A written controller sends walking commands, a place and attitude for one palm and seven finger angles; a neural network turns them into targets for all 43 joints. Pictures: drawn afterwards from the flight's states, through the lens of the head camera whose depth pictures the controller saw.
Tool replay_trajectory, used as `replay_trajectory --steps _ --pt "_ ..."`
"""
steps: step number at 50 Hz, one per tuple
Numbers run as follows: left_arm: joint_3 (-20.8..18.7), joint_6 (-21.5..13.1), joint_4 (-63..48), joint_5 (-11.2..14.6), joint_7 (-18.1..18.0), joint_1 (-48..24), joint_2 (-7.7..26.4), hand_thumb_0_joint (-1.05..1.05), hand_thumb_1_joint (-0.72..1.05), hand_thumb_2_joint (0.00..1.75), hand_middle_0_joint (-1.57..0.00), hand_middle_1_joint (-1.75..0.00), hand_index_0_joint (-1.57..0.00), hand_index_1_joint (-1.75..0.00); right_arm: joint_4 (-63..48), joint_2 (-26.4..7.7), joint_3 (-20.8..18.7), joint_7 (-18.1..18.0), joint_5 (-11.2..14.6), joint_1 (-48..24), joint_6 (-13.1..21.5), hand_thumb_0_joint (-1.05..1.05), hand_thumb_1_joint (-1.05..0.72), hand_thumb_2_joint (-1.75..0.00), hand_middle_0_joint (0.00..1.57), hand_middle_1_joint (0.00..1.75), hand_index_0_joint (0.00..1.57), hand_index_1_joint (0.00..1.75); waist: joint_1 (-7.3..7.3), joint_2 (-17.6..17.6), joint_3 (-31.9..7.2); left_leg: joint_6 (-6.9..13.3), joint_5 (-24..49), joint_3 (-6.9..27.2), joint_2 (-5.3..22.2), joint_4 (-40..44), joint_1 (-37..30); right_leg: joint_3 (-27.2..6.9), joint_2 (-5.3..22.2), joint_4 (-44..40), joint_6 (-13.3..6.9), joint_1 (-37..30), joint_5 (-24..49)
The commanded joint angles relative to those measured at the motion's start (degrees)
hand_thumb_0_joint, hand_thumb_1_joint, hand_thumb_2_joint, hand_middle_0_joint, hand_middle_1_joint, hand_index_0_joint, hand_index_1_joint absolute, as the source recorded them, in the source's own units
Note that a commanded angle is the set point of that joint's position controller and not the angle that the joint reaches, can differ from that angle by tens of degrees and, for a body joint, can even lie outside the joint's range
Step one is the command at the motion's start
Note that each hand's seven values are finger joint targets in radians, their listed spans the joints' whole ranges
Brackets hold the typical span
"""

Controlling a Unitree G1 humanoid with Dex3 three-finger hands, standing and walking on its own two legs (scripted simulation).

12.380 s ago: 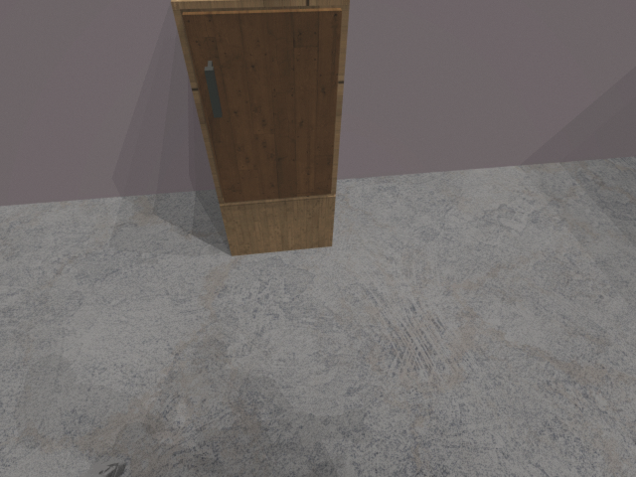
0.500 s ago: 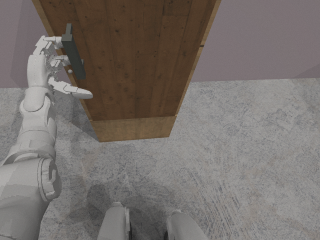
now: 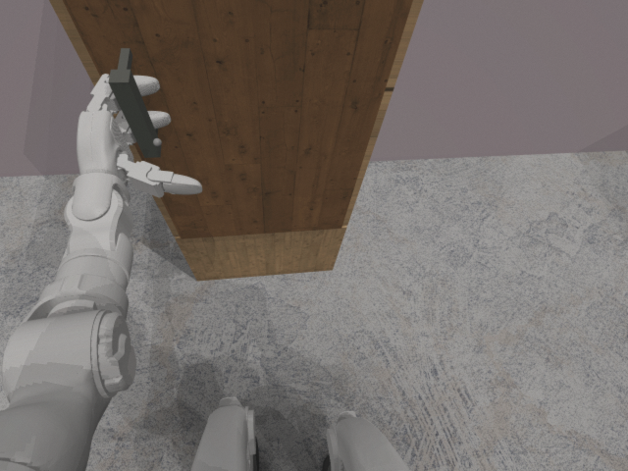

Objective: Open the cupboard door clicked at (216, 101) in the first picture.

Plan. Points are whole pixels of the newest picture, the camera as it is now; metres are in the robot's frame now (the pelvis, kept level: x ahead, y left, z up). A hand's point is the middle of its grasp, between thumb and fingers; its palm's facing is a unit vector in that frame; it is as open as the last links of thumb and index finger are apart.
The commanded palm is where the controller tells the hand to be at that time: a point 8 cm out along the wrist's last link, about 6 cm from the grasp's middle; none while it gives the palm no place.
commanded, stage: slide the fingers in behind the handle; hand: left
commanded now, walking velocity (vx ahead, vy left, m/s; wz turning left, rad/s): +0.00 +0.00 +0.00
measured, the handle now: (139, 106) +0.56 +0.19 +0.07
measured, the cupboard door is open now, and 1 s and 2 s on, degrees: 0 1 35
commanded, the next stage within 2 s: close the thumb around the handle in 0.36 s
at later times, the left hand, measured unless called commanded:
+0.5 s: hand (151, 142) +0.51 +0.17 +0.07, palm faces +0.06 -1.00 +0.00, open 14.0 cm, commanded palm +0.48 +0.21 +0.07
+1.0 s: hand (154, 144) +0.50 +0.17 +0.07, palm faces +0.07 -1.00 +0.00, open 6.9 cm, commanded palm +0.48 +0.21 +0.07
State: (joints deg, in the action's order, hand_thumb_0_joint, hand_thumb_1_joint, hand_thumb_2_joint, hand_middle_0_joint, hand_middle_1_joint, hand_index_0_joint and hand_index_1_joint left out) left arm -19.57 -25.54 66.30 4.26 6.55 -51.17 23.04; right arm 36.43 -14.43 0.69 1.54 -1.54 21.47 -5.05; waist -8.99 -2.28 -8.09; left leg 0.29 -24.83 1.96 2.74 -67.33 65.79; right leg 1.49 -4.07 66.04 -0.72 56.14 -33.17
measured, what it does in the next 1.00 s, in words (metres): stands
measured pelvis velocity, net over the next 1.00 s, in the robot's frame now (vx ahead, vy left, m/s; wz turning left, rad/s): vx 0.00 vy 0.01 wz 0.00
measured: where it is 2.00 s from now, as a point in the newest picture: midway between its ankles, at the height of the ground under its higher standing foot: outside the picture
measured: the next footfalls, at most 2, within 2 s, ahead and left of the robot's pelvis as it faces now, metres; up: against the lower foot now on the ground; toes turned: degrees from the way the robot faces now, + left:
none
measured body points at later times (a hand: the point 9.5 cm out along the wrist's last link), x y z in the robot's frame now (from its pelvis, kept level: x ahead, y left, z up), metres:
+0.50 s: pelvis +0.00 +0.00 +0.00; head +0.13 +0.03 +0.43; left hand +0.50 +0.23 +0.07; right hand +0.01 -0.26 -0.11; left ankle +0.06 +0.11 -0.64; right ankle -0.02 -0.12 -0.64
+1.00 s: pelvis +0.00 +0.01 +0.00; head +0.12 +0.03 +0.43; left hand +0.49 +0.22 +0.07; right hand +0.01 -0.25 -0.11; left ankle +0.06 +0.11 -0.64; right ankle -0.02 -0.12 -0.64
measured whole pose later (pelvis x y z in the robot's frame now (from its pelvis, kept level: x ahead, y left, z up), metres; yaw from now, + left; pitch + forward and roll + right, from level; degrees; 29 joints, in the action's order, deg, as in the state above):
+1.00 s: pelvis +0.00 +0.01 +0.00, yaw +0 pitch +23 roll -4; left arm -19.0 -26.5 66.3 3.9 4.9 -50.4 22.1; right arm 36.6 -14.1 0.7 1.7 -1.8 21.3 -5.5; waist -9.0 -2.4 -8.3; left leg 0.9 -24.9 1.6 2.5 -67.2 65.4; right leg 1.1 -3.8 65.4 -0.1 55.5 -32.9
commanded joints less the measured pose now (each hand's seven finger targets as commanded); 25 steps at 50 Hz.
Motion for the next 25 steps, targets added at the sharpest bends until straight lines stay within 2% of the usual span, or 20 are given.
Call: replay_trajectory --steps 1,3,4,6,7,11,12,14,16,18,19,21,23,25 --pt "-0.5 -3.4 -11.0 -0.1 -0.9 -27.1 12.0 0.0 -0.5 0.3 -0.3 -1.2 -0.3 -1.2 -2.3 -10.2 -3.4 -0.4 -0.2 9.4 0.9 0.0 -0.9 -0.9 0.2 0.3 0.2 0.3 -2.2 -4.3 -25.7 2.0 16.1 1.7 -1.2 4.3 -29.7 -0.4 -0.4 -9.9 -0.4 -0.5 20.2" --pt "-0.5 -3.1 -9.9 -0.7 -1.0 -26.5 12.3 0.0 -0.5 0.3 -0.3 -1.2 -0.3 -1.2 -2.5 -10.2 -3.4 -0.4 -0.1 9.1 0.8 0.0 -0.9 -0.9 0.2 0.3 0.2 0.3 -2.16 -4.3 -25.3 2.1 15.1 1.4 -1.3 4.2 -28.9 -0.6 -0.3 -10.3 -0.2 -0.4 19.5" --pt "-1.2 -3.4 -11.3 -0.6 -1.0 -27.8 13.6 0.0 -0.5 0.3 -0.3 -1.2 -0.3 -1.2 -2.6 -10.4 -3.4 -0.5 -0.1 9.2 0.7 0.0 -0.9 -0.9 0.2 0.3 0.2 0.3 -2.03 -4.8 -26.3 2.1 15.4 1.5 -1.2 4.3 -29.1 -0.6 -0.3 -10.0 -0.3 -1.1 19.8" --pt "-1.8 -3.8 -12.2 0.0 -0.7 -27.7 13.7 0.0 -0.5 0.3 -0.3 -1.2 -0.3 -1.2 -2.7 -10.2 -3.4 -0.5 -0.2 9.3 0.9 0.0 -0.9 -0.9 0.2 0.3 0.2 0.3 -1.8 -4.8 -28.1 2.2 17.0 1.4 -1.4 4.0 -29.8 -0.8 -0.4 -9.8 -0.4 -2.4 21.6" --pt "-2.6 -3.9 -12.4 0.0 -0.5 -26.2 14.4 0.0 -0.5 0.3 -0.3 -1.2 -0.3 -1.2 -2.8 -10.3 -3.5 -0.5 0.0 9.2 0.9 0.0 -0.9 -0.9 0.2 0.3 0.2 0.3 -1.09 -4.9 -29.9 2.1 18.0 1.2 -1.3 3.9 -30.2 -0.9 -0.3 -9.6 -0.3 -3.2 22.7" --pt "-1.5 -3.6 -12.2 0.5 0.2 -24.8 12.7 0.0 -0.5 0.3 -0.3 -1.2 -0.3 -1.2 -2.9 -10.0 -3.4 -0.3 0.0 9.4 0.7 0.0 -0.9 -0.9 0.2 0.3 0.2 0.3 -1.06 -6.0 -28.2 1.9 18.9 1.3 -1.3 4.1 -31.1 -0.5 -0.5 -9.6 -0.5 -2.5 23.2" --pt "-1.5 -3.5 -12.2 0.4 0.2 -24.7 12.8 0.0 -0.5 0.3 -0.3 -1.2 -0.3 -1.2 -2.9 -10.1 -3.5 -0.4 0.1 9.1 0.6 0.0 -0.9 -0.9 0.2 0.3 0.2 0.3 -1.32 -4.8 -28.4 1.9 18.8 1.1 -1.2 4.1 -31.0 -0.6 -0.4 -9.8 -0.2 -2.6 23.5" --pt "-2.6 -3.2 -12.3 0.6 0.3 -23.9 13.8 0.0 -0.5 0.3 -0.3 -1.2 -0.3 -1.2 -3.1 -10.2 -3.5 -0.4 0.2 9.2 0.5 0.0 -0.9 -0.9 0.2 0.3 0.2 0.3 -0.91 -4.1 -28.0 2.0 18.6 1.0 -1.3 4.4 -30.0 -0.6 -0.5 -9.9 -0.2 -3.7 23.7" --pt "-1.8 -3.4 -13.0 0.7 0.3 -24.8 13.1 0.0 -0.5 0.3 -0.3 -1.2 -0.3 -1.2 -2.9 -10.1 -3.5 -0.4 0.1 9.2 0.5 0.0 -0.9 -0.9 0.2 0.3 0.2 0.3 -1.25 -5.3 -27.4 1.9 19.0 1.2 -1.2 4.3 -30.9 -0.6 -0.4 -9.8 -0.4 -2.7 23.8" --pt "-2.1 -3.6 -12.6 0.7 0.3 -24.1 13.1 0.0 -0.5 0.3 -0.3 -1.2 -0.3 -1.2 -2.9 -10.1 -3.5 -0.4 0.2 9.1 0.5 0.0 -0.9 -0.9 0.2 0.3 0.2 0.3 -1.02 -4.6 -27.5 1.8 18.6 1.2 -1.2 4.4 -30.7 -0.4 -0.5 -9.9 -0.3 -2.7 23.1" --pt "-2.3 -3.7 -13.0 0.8 0.3 -24.7 13.4 0.0 -0.5 0.3 -0.3 -1.2 -0.3 -1.2 -2.7 -10.2 -3.7 -0.5 0.1 9.1 0.5 0.0 -0.9 -0.9 0.2 0.3 0.2 0.3 -1.45 -3.7 -27.5 2.0 18.6 1.1 -1.1 4.3 -30.5 -0.6 -0.5 -10.1 -0.2 -2.9 23.4" --pt "-0.4 -4.6 -15.2 0.8 0.7 -25.0 11.3 0.0 -0.5 0.3 -0.3 -1.2 -0.3 -1.2 -2.9 -9.9 -3.7 -0.4 0.1 9.0 0.6 0.0 -0.9 -0.9 0.2 0.3 0.2 0.3 -1.02 -6.8 -28.8 1.7 20.1 1.6 -1.1 4.5 -33.3 -0.3 -0.5 -9.6 -0.6 -1.9 23.6" --pt "0.0 -4.4 -13.7 0.8 0.5 -23.7 10.5 0.0 -0.5 0.3 -0.3 -1.2 -0.3 -1.2 -2.4 -10.0 -3.9 -0.3 0.2 9.0 0.5 0.0 -0.9 -0.9 0.2 0.3 0.2 0.3 -1.13 -6.2 -27.8 1.4 20.3 1.9 -0.8 4.9 -34.6 0.3 -0.6 -9.8 -0.7 -0.6 22.6" --pt "0.3 -3.8 -12.6 0.9 0.2 -24.2 10.3 0.0 -0.39 0.35 -0.31 -1.21 -0.31 -1.21 -2.3 -10.2 -3.8 -0.4 0.2 8.9 0.3 0.0 -0.9 -0.9 0.2 0.3 0.2 0.3 -1.6 -5.5 -26.0 1.4 18.3 2.0 -0.8 5.3 -33.3 0.3 -0.6 -10.3 -0.5 0.0 21.0"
